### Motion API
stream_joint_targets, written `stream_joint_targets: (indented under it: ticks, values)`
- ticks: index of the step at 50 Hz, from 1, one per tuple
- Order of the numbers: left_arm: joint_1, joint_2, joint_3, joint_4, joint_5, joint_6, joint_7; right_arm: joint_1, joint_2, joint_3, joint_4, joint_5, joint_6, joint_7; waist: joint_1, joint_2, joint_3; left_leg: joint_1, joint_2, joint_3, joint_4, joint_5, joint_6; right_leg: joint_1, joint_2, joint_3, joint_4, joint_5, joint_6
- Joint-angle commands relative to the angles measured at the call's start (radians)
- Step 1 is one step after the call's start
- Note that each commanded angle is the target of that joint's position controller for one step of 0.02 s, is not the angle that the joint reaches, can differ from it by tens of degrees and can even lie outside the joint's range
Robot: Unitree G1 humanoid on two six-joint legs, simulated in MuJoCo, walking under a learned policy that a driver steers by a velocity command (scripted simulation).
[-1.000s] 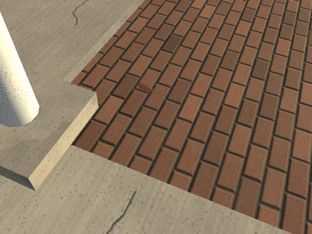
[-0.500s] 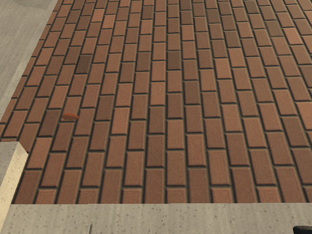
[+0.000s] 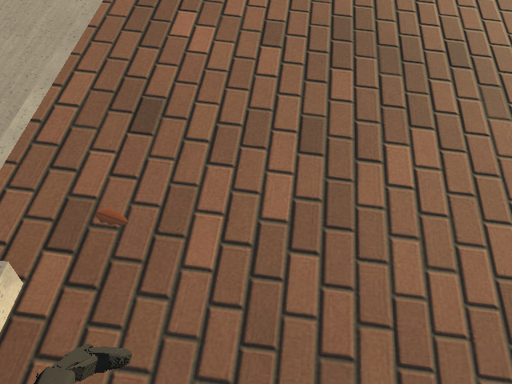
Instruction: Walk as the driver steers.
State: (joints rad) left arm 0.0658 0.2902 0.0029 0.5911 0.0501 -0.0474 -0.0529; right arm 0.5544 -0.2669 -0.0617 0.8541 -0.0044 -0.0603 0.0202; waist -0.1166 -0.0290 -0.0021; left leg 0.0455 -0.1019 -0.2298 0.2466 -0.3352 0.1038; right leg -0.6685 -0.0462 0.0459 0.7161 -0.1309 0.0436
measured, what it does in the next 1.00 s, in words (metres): walks ahead, turning left: right foot, then left foot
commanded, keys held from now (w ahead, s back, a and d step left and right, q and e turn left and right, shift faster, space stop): w+q+shift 0.08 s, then w+shift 0.28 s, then shift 0.64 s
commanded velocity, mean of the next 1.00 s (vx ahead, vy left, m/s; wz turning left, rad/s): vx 0.57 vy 0.00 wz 0.26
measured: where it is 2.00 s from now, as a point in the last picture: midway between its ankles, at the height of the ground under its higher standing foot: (183, 206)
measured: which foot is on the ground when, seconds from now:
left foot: down 0.00-0.12, up 0.14-0.50, down 0.52-1.00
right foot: up 0.00-0.08, down 0.10-0.52, up 0.54-0.94, down 0.96-1.00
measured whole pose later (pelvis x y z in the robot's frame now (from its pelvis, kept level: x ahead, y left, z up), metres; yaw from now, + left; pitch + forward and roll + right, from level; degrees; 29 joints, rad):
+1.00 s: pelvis +0.67 +0.10 +0.00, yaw +15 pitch +1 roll +1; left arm 0.10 0.25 0.02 0.76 0.02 -0.04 0.01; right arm 0.21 -0.28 -0.02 0.90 0.00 -0.05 0.00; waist -0.04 -0.03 0.02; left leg -0.16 -0.08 0.02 0.47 -0.33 0.06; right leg -0.39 -0.03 0.03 0.50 -0.09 0.00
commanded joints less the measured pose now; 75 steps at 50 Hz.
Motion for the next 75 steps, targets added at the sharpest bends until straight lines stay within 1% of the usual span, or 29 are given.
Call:
stream_joint_targets:
  ticks: [1,3,5,6,7,8,10,14,17,21,24,25,26,27,28,30,32,38,46,48,49,50,52,56,67,68,70,72,75]
  values:
    - [-0.166,0.077,0.014,-0.119,-0.017,-0.023,0.006,-0.087,-0.205,-0.051,-0.069,0.012,-0.023,-0.011,0.042,0.142,0.082,-0.221,0.199,-0.199,-0.077,0.450,0.115,0.213,0.067,-0.061,-0.123,0.092,-0.010]
    - [-0.026,0.130,0.037,-0.077,-0.018,-0.026,0.028,-0.113,-0.239,-0.057,-0.067,0.013,-0.026,-0.013,0.114,0.121,-0.010,-0.218,0.190,-0.173,0.090,0.765,0.066,0.455,0.107,-0.067,-0.160,0.013,-0.037]
    - [0.341,0.209,0.079,0.012,-0.008,-0.030,0.071,-0.167,-0.244,-0.056,-0.073,0.006,-0.039,-0.003,0.306,0.069,-0.215,-0.392,0.105,-0.102,0.558,0.761,0.021,0.908,0.019,-0.016,-0.134,-0.110,-0.083]
    - [0.517,0.288,0.104,0.037,0.030,-0.035,0.090,-0.141,-0.096,-0.020,-0.101,0.015,-0.052,-0.009,0.333,-0.143,-0.363,-0.592,0.015,-0.009,0.932,0.218,0.013,1.131,-0.264,0.343,-0.223,-0.588,-0.143]
    - [0.430,0.312,0.106,0.040,0.026,-0.029,0.077,-0.081,-0.061,0.004,-0.138,0.035,-0.044,-0.005,0.232,-0.341,-0.413,-0.734,-0.018,0.058,1.098,-0.125,0.008,1.085,-0.413,0.855,-0.469,-0.820,-0.210]
    - [0.300,0.207,0.094,0.031,0.013,-0.024,0.070,-0.164,-0.112,0.001,-0.114,0.004,-0.026,-0.009,0.208,-0.185,-0.200,-0.802,0.069,0.084,1.130,-0.015,0.018,0.914,-0.356,0.770,-0.474,-0.808,-0.216]
    - [0.267,0.112,0.073,0.063,0.010,-0.029,0.058,-0.266,-0.117,0.002,-0.121,-0.034,-0.014,0.016,0.187,-0.015,-0.041,-0.777,0.126,0.110,1.048,0.054,0.012,0.698,-0.272,0.492,-0.473,-0.518,-0.220]
    - [0.324,0.075,0.057,0.156,-0.016,-0.067,0.046,-0.374,-0.063,0.027,-0.182,-0.044,0.013,0.045,0.128,-0.068,0.086,-0.825,0.152,0.072,0.918,0.035,-0.014,0.560,-0.218,0.287,-0.570,-0.301,-0.220]
    - [0.311,0.104,0.062,0.176,-0.023,-0.081,0.043,-0.510,-0.086,0.040,-0.252,-0.045,0.013,0.059,0.102,-0.048,0.137,-0.852,0.156,0.103,0.738,0.176,-0.033,0.520,-0.192,0.110,-0.653,-0.115,-0.210]
    - [0.354,0.146,0.063,0.227,-0.046,-0.090,0.029,-0.592,-0.038,0.072,-0.269,-0.041,-0.009,0.085,0.107,-0.005,0.153,-0.458,0.106,0.298,0.411,0.422,-0.010,0.396,-0.142,-0.078,-0.706,0.393,-0.178]
    - [0.382,0.215,0.074,0.265,-0.053,-0.078,0.041,-0.380,-0.102,0.049,-0.180,-0.066,-0.019,0.051,0.017,-0.043,-0.016,-0.208,0.008,0.335,0.325,0.388,0.021,0.575,-0.121,-0.131,-0.347,0.887,-0.130]
    - [0.346,0.281,0.087,0.236,-0.106,-0.065,0.058,-0.299,-0.175,0.002,-0.196,0.018,-0.023,0.022,-0.077,-0.069,-0.122,-0.061,0.055,0.256,0.291,0.479,0.030,0.569,-0.131,-0.092,-0.163,0.943,-0.100]
    - [0.322,0.236,0.073,0.213,-0.084,-0.060,0.068,-0.172,-0.255,-0.015,-0.159,0.014,-0.014,-0.002,-0.124,-0.006,-0.226,0.154,0.193,0.127,0.318,0.711,0.054,0.444,-0.075,-0.097,0.134,0.635,-0.058]
    - [0.521,0.049,0.026,0.215,-0.035,-0.064,0.054,-0.167,-0.327,-0.009,-0.152,-0.029,-0.011,-0.016,0.040,0.330,-0.395,0.475,0.472,-0.217,0.423,1.256,0.184,0.145,0.103,-0.030,0.599,-0.494,-0.004]
    - [0.592,0.111,0.031,0.262,-0.075,-0.073,0.049,-0.131,-0.265,-0.009,-0.160,-0.027,-0.008,-0.003,-0.004,0.230,-0.602,0.525,0.533,-0.405,0.349,1.156,0.286,0.087,0.133,0.189,0.764,-0.554,-0.013]
    - [0.369,0.148,0.043,0.196,-0.089,-0.067,0.065,-0.309,-0.187,0.003,-0.167,0.013,-0.018,0.008,0.053,0.055,-0.269,0.180,0.417,-0.153,0.234,1.032,0.225,0.027,0.013,0.074,0.620,-0.409,-0.006]
    - [0.332,0.128,0.049,0.193,-0.067,-0.045,0.080,-0.378,-0.136,0.017,-0.163,0.003,-0.031,0.010,0.119,0.005,-0.138,-0.080,0.363,-0.069,0.140,1.022,0.193,0.098,-0.033,0.045,0.550,-0.312,0.013]
    - [0.263,0.036,0.036,0.159,-0.047,-0.005,0.083,-0.425,-0.119,0.015,-0.097,-0.007,-0.036,-0.004,0.174,0.088,-0.105,-0.293,0.271,0.151,0.041,1.038,0.148,0.248,-0.046,0.010,0.197,-0.080,0.018]
    - [0.060,0.078,0.045,0.112,-0.041,-0.004,0.066,-0.356,-0.143,0.011,-0.009,0.005,0.005,-0.016,0.109,0.096,-0.060,-0.183,0.287,0.125,0.118,0.770,0.102,0.297,-0.002,0.003,-0.143,0.055,-0.037]
    - [0.089,0.099,0.055,0.123,-0.029,-0.009,0.065,-0.340,-0.124,0.018,0.006,0.015,0.009,-0.018,0.132,0.057,-0.070,-0.201,0.231,0.128,0.208,0.615,0.040,0.427,-0.007,0.011,-0.303,0.308,-0.081]
    - [0.090,0.153,0.065,0.118,-0.022,-0.009,0.072,-0.278,-0.112,0.022,0.009,-0.007,0.000,-0.019,0.091,-0.010,-0.108,-0.255,0.164,0.154,0.261,0.455,-0.005,0.544,-0.088,0.080,-0.255,0.664,-0.116]
    - [0.077,0.139,0.062,0.120,-0.021,0.001,0.075,-0.166,-0.078,0.030,0.039,-0.010,-0.006,-0.019,0.043,-0.109,-0.176,-0.351,0.118,0.174,0.277,0.208,-0.057,0.677,-0.165,0.147,-0.198,0.786,-0.215]
    - [0.063,0.047,0.043,0.127,-0.040,0.019,0.066,-0.235,-0.096,0.031,0.041,-0.008,0.015,-0.028,0.088,-0.091,-0.181,-0.350,0.120,0.183,0.260,0.054,-0.095,0.651,-0.166,0.183,-0.205,0.573,-0.243]
    - [0.000,0.080,0.055,0.130,-0.042,0.016,0.051,-0.291,-0.125,0.020,0.052,-0.002,0.075,-0.045,0.091,-0.018,-0.083,-0.275,0.119,0.181,0.204,0.155,-0.068,0.487,-0.059,0.091,-0.212,0.318,-0.154]
    - [-0.007,0.057,0.062,0.216,-0.046,0.025,0.067,-0.302,-0.093,0.017,0.121,0.000,0.082,-0.055,0.100,0.022,-0.057,-0.254,0.134,0.178,0.204,0.214,-0.062,0.498,-0.021,0.054,-0.202,0.263,-0.148]
    - [0.023,0.045,0.061,0.240,-0.050,0.029,0.067,-0.263,-0.081,0.019,0.140,0.003,0.081,-0.052,0.092,0.026,-0.087,-0.249,0.130,0.178,0.168,0.012,-0.048,0.512,0.002,0.038,-0.208,0.023,-0.140]
    - [-0.025,0.081,0.077,0.229,-0.071,0.031,0.067,-0.217,-0.140,0.001,0.143,0.019,0.065,-0.047,0.065,0.082,0.057,-0.279,0.214,0.040,0.050,-0.451,0.050,0.304,0.061,-0.001,-0.161,-0.486,-0.115]
    - [-0.164,0.048,0.066,0.171,-0.104,-0.010,0.057,-0.204,-0.222,-0.026,0.144,0.030,0.015,-0.052,0.027,0.214,0.238,-0.160,0.453,-0.256,-0.167,-0.532,0.168,-0.003,0.048,-0.068,0.011,-0.255,-0.095]
    - [-0.158,0.065,0.075,0.172,-0.095,-0.057,0.036,-0.158,-0.140,-0.015,0.153,0.019,-0.033,-0.044,0.027,0.117,0.207,0.129,0.477,-0.214,-0.125,-0.210,0.159,-0.286,-0.049,0.003,0.166,-0.240,-0.102]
